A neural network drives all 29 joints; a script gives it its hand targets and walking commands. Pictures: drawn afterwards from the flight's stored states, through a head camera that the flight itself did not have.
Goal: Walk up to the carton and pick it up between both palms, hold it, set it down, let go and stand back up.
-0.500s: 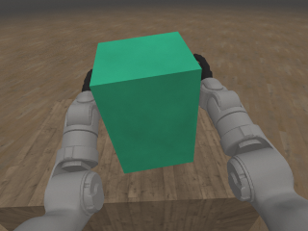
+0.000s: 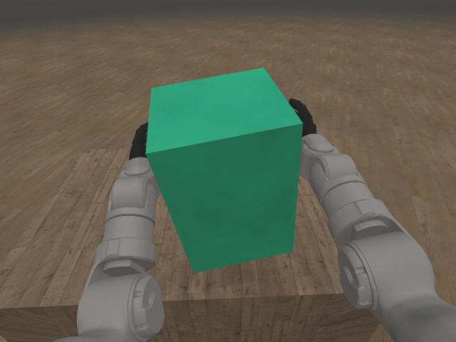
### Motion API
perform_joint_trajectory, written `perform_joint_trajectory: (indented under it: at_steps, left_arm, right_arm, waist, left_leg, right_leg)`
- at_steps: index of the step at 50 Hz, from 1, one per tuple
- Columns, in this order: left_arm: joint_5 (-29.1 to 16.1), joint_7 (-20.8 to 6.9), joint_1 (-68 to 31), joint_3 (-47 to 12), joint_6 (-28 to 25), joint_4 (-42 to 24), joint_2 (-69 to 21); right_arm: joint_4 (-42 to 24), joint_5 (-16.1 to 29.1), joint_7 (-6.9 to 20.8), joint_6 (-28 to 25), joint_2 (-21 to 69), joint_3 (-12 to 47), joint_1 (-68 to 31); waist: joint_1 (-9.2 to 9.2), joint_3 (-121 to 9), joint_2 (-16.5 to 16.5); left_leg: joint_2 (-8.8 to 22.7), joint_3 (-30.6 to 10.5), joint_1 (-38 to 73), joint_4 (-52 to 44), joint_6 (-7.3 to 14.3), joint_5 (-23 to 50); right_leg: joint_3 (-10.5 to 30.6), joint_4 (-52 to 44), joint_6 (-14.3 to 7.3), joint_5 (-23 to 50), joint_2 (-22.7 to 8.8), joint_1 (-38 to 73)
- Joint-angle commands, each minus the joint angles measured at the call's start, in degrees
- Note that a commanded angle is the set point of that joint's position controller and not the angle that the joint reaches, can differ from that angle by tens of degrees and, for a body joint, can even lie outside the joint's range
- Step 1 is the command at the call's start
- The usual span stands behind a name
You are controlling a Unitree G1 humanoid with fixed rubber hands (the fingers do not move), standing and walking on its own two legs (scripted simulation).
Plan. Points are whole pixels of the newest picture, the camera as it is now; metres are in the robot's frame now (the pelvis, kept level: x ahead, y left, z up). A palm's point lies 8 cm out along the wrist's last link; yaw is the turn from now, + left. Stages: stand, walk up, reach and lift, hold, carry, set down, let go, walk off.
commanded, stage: set down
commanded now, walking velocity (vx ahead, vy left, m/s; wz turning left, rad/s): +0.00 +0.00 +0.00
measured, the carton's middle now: (227, 175) +0.39 +0.02 +0.16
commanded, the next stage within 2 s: none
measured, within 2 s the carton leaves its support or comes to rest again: neither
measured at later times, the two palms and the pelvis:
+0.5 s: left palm (148, 188) +0.38 +0.17 +0.14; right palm (297, 156) +0.42 -0.12 +0.18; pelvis +0.01 -0.01 +0.00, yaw +0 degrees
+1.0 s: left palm (154, 199) +0.38 +0.16 +0.11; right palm (296, 165) +0.44 -0.12 +0.15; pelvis +0.01 -0.02 +0.00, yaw -1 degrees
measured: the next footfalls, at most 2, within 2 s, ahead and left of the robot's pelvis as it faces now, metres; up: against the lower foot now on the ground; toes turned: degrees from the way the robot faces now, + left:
none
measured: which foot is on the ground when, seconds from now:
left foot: down 0.00-1.00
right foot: down 0.00-1.00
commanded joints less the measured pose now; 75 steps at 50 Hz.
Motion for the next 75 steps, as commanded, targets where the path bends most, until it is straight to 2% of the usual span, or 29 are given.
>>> perform_joint_trajectory:
  at_steps: [1,5,7,8,11,12,14,17,20,21,25,27,28,33,35,37,44,48,53,55,57,58,59,60,63,67,71,74,75]
  left_arm:
    - [0.10,-6.36,-53.51,-18.08,-5.82,-13.13,-33.74]
    - [0.38,-6.14,-51.47,-18.12,-6.73,-12.55,-33.77]
    - [0.14,-5.82,-52.42,-18.95,-7.62,-14.23,-34.08]
    - [0.16,-5.46,-51.94,-19.24,-8.13,-14.54,-34.57]
    - [-0.31,-4.78,-51.25,-20.69,-8.84,-15.75,-35.34]
    - [-0.26,-4.58,-50.41,-20.69,-9.40,-16.47,-35.38]
    - [-0.49,-4.15,-50.45,-22.15,-10.06,-18.60,-36.24]
    - [-1.02,-3.28,-50.30,-24.52,-11.03,-21.28,-37.82]
    - [-1.77,-2.59,-49.31,-26.64,-11.78,-23.29,-39.18]
    - [-2.03,-2.29,-49.89,-27.33,-12.03,-24.44,-39.82]
    - [-1.71,-2.06,-48.74,-27.03,-12.32,-23.01,-38.76]
    - [-1.14,-1.98,-49.31,-26.14,-12.77,-21.86,-38.54]
    - [-1.14,-2.05,-49.47,-25.66,-12.90,-21.82,-38.16]
    - [1.24,-2.48,-48.10,-19.95,-14.29,-15.77,-34.92]
    - [1.85,-3.05,-47.21,-18.33,-14.90,-12.92,-33.92]
    - [3.49,-3.54,-44.74,-14.74,-15.12,-10.07,-31.55]
    - [5.09,-5.74,-40.72,-11.21,-17.08,-6.40,-28.37]
    - [4.56,-5.55,-39.77,-14.19,-18.88,-9.92,-31.52]
    - [2.78,-5.21,-37.38,-18.83,-20.81,-13.11,-34.38]
    - [1.38,-4.93,-38.11,-21.16,-21.96,-15.24,-35.40]
    - [1.12,-4.66,-37.30,-22.39,-22.42,-16.51,-35.97]
    - [0.31,-4.56,-36.67,-23.89,-22.54,-17.37,-37.08]
    - [0.40,-4.33,-36.66,-24.33,-22.86,-17.19,-37.14]
    - [-0.48,-4.20,-36.73,-25.03,-23.07,-18.05,-37.41]
    - [-0.68,-3.87,-37.67,-27.10,-23.79,-19.91,-38.27]
    - [-0.96,-3.28,-37.76,-27.41,-24.80,-20.32,-38.31]
    - [-0.25,-3.28,-37.08,-26.25,-25.23,-18.23,-37.52]
    - [1.34,-3.35,-36.69,-24.56,-24.89,-15.99,-37.21]
    - [1.60,-3.61,-36.69,-23.45,-24.79,-14.38,-36.58]
  right_arm:
    - [-13.06,1.27,11.30,-5.43,37.04,9.52,-43.45]
    - [-13.84,0.43,11.70,-6.52,36.96,9.67,-43.21]
    - [-13.49,0.11,11.83,-7.08,36.84,9.57,-42.34]
    - [-13.93,0.49,12.10,-7.37,37.53,10.93,-42.56]
    - [-15.15,0.80,12.18,-8.02,37.16,11.76,-41.75]
    - [-15.36,1.00,12.23,-8.23,37.74,12.65,-40.90]
    - [-15.91,1.22,12.03,-8.55,37.72,13.35,-39.26]
    - [-17.50,2.06,12.04,-9.16,37.78,15.03,-38.52]
    - [-19.04,2.47,11.47,-9.91,37.62,16.11,-37.54]
    - [-18.38,2.10,11.49,-10.10,37.22,15.31,-36.48]
    - [-18.97,1.62,11.31,-10.46,37.26,15.13,-36.97]
    - [-16.88,0.54,11.30,-10.51,37.14,13.62,-36.54]
    - [-17.22,0.28,11.40,-10.56,37.43,13.78,-36.88]
    - [-12.89,-3.14,12.09,-10.91,36.39,10.62,-36.37]
    - [-11.61,-4.51,12.29,-11.29,35.80,9.43,-35.91]
    - [-10.26,-5.55,12.64,-11.16,35.18,8.55,-34.47]
    - [-9.80,-10.03,12.90,-12.31,33.94,5.58,-31.50]
    - [-11.55,-10.67,12.86,-14.11,35.58,7.33,-30.27]
    - [-16.77,-9.07,11.78,-16.16,38.35,13.40,-28.97]
    - [-18.62,-8.51,11.41,-17.10,38.81,14.81,-28.55]
    - [-19.84,-7.58,10.78,-17.57,39.32,17.02,-27.98]
    - [-21.83,-7.12,10.41,-18.10,39.74,17.80,-27.45]
    - [-21.63,-6.80,10.14,-18.32,39.88,18.12,-27.31]
    - [-22.13,-6.47,9.83,-18.46,39.93,18.82,-26.86]
    - [-22.32,-6.19,9.38,-18.72,40.58,19.37,-25.73]
    - [-22.65,-6.20,9.03,-19.13,40.68,19.68,-24.79]
    - [-21.19,-7.35,9.01,-19.29,40.52,18.06,-24.29]
    - [-17.13,-7.99,9.40,-18.98,39.84,15.84,-23.12]
    - [-16.18,-8.56,9.50,-18.94,39.14,15.14,-23.28]
  waist:
    - [9.21,-25.38,3.10]
    - [9.98,-27.15,2.97]
    - [9.78,-28.65,4.16]
    - [10.70,-29.66,4.12]
    - [10.55,-31.82,4.30]
    - [11.54,-32.77,4.18]
    - [10.83,-34.42,5.15]
    - [11.40,-37.82,6.57]
    - [11.00,-38.58,6.93]
    - [10.24,-39.57,7.60]
    - [11.53,-36.88,6.42]
    - [11.14,-35.10,6.79]
    - [11.65,-34.57,5.43]
    - [13.41,-30.76,2.87]
    - [13.43,-29.68,2.36]
    - [14.58,-27.42,0.50]
    - [13.86,-27.49,-1.56]
    - [13.52,-33.54,-0.14]
    - [13.69,-40.87,0.22]
    - [12.94,-44.15,0.51]
    - [13.39,-44.55,0.48]
    - [12.86,-46.36,0.56]
    - [12.96,-45.75,1.37]
    - [12.46,-45.34,0.63]
    - [11.58,-45.47,2.17]
    - [11.65,-45.41,2.11]
    - [11.40,-41.40,1.95]
    - [11.26,-37.43,2.73]
    - [11.59,-35.75,1.72]
  left_leg:
    - [-5.69,3.84,3.24,-4.20,3.01,8.58]
    - [-5.43,4.01,4.03,-3.93,2.81,9.59]
    - [-5.22,3.99,4.98,-3.51,2.24,10.78]
    - [-5.04,4.10,5.73,-3.44,2.22,11.38]
    - [-4.77,3.88,6.73,-2.98,1.74,13.91]
    - [-4.65,4.12,7.55,-2.69,1.72,15.01]
    - [-4.49,4.06,9.46,-1.95,0.91,18.51]
    - [-4.14,4.10,11.91,-1.01,0.09,22.45]
    - [-3.98,3.84,13.37,0.17,-0.67,26.95]
    - [-3.69,3.67,14.67,0.48,-1.07,27.68]
    - [-3.87,4.19,11.90,-0.05,-0.58,25.08]
    - [-3.84,4.29,10.67,-0.77,-0.43,22.11]
    - [-3.76,4.42,10.27,-1.06,-0.07,21.03]
    - [-4.00,5.57,5.66,-3.25,1.50,15.54]
    - [-4.28,6.15,4.02,-3.53,1.83,14.22]
    - [-4.50,6.83,1.69,-4.30,2.56,12.79]
    - [-5.16,8.01,-2.50,-5.03,2.65,11.05]
    - [-5.19,7.85,-3.26,-4.34,1.80,15.29]
    - [-5.25,7.95,-3.16,-2.42,1.48,20.86]
    - [-5.17,7.80,-2.31,-1.40,1.14,23.42]
    - [-5.10,7.56,-2.10,-0.76,1.05,25.29]
    - [-4.99,7.47,-1.42,-0.26,0.82,26.61]
    - [-5.00,7.38,-2.10,-0.15,0.71,26.64]
    - [-4.84,7.22,-1.84,-0.20,0.74,26.99]
    - [-4.74,6.96,-0.58,0.38,0.21,28.13]
    - [-4.49,6.95,-1.13,0.37,0.29,27.64]
    - [-4.38,7.09,-2.34,-0.35,0.49,25.53]
    - [-3.95,7.12,-1.26,-1.20,0.44,23.40]
    - [-3.83,7.32,-1.64,-1.53,0.56,22.28]
  right_leg:
    - [0.68,-7.74,5.33,4.44,2.90,10.64]
    - [0.47,-7.66,5.32,5.21,3.07,10.28]
    - [0.16,-7.40,5.31,6.30,3.13,10.09]
    - [0.28,-7.47,5.24,6.10,3.15,9.47]
    - [0.10,-7.31,5.06,8.68,3.48,9.44]
    - [0.26,-7.47,5.08,9.23,3.54,9.19]
    - [-0.09,-7.22,4.98,11.77,3.88,9.01]
    - [-0.17,-7.11,4.45,13.38,4.34,8.60]
    - [-0.25,-7.19,4.25,16.58,4.65,7.79]
    - [-0.68,-7.26,4.02,16.42,4.70,7.13]
    - [-0.04,-7.49,3.94,15.44,4.27,7.16]
    - [-0.07,-7.56,3.95,13.57,3.90,6.64]
    - [0.10,-7.60,4.02,12.76,3.98,6.44]
    - [0.50,-7.64,4.69,9.15,3.16,6.95]
    - [0.49,-7.66,4.93,7.98,2.85,7.19]
    - [1.05,-7.89,5.66,6.41,2.62,8.48]
    - [1.59,-7.20,6.56,8.13,1.31,13.21]
    - [1.76,-4.95,6.84,17.98,1.09,16.35]
    - [1.59,-1.68,6.88,31.20,1.58,19.46]
    - [1.32,-1.03,6.69,34.36,1.77,19.48]
    - [1.37,-0.42,6.60,37.34,1.92,20.14]
    - [1.16,-0.17,6.60,39.42,2.00,20.38]
    - [1.35,-0.25,6.39,39.65,1.92,19.97]
    - [1.38,-0.28,6.48,40.06,2.04,19.84]
    - [1.32,-0.72,5.70,38.59,2.08,18.67]
    - [1.61,-1.17,5.46,36.78,2.22,17.51]
    - [1.86,-1.87,5.38,33.16,1.93,16.28]
    - [1.53,-3.33,4.81,27.25,2.12,13.99]
    - [1.66,-3.79,4.82,25.73,2.07,13.71]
